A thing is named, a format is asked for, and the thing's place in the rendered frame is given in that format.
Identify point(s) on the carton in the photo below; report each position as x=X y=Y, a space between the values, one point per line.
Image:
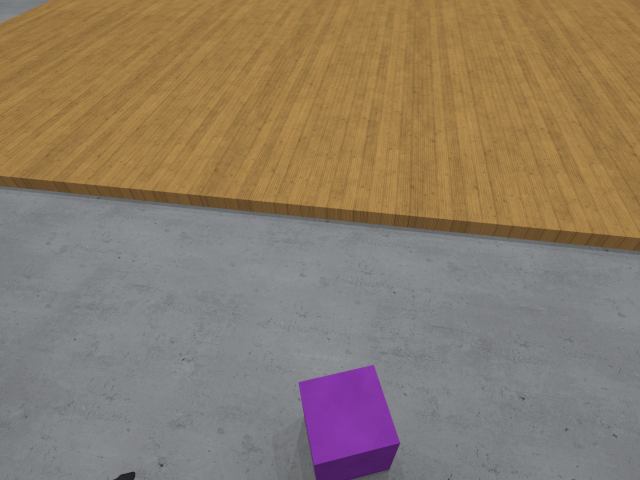
x=350 y=429

